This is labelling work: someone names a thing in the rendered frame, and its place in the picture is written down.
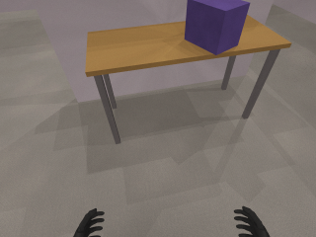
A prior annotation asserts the robot left hand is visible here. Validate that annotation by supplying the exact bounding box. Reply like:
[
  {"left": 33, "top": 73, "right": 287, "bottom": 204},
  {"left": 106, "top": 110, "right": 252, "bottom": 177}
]
[{"left": 73, "top": 208, "right": 105, "bottom": 237}]

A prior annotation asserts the robot right hand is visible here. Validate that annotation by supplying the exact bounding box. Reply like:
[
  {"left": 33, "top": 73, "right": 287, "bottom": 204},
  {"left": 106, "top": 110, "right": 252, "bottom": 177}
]
[{"left": 234, "top": 205, "right": 271, "bottom": 237}]

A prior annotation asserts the carton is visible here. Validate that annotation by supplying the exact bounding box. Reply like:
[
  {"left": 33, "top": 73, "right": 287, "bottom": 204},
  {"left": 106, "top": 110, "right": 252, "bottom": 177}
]
[{"left": 184, "top": 0, "right": 251, "bottom": 55}]

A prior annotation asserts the table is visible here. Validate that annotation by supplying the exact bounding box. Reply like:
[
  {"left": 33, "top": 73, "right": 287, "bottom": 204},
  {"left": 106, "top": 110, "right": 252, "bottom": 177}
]
[{"left": 85, "top": 15, "right": 291, "bottom": 144}]

